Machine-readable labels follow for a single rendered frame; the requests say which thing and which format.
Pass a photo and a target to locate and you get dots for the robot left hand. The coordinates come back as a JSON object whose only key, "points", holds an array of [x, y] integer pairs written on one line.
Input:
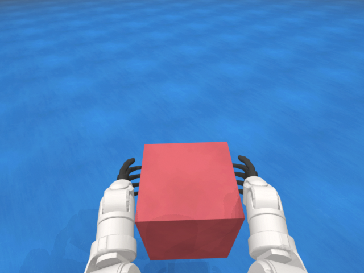
{"points": [[125, 171]]}

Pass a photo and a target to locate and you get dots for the carton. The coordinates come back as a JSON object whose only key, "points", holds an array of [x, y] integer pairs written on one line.
{"points": [[188, 204]]}

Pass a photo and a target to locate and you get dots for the robot right hand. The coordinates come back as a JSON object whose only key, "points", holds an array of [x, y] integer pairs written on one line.
{"points": [[248, 168]]}

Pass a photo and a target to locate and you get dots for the robot right upper arm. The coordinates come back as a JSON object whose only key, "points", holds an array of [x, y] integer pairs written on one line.
{"points": [[269, 266]]}

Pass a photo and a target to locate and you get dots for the robot right forearm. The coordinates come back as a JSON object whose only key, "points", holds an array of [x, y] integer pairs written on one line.
{"points": [[269, 238]]}

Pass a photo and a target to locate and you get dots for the robot left forearm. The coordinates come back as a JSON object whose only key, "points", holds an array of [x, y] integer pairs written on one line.
{"points": [[115, 242]]}

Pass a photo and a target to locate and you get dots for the robot left upper arm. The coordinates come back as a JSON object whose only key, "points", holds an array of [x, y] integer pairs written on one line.
{"points": [[124, 267]]}

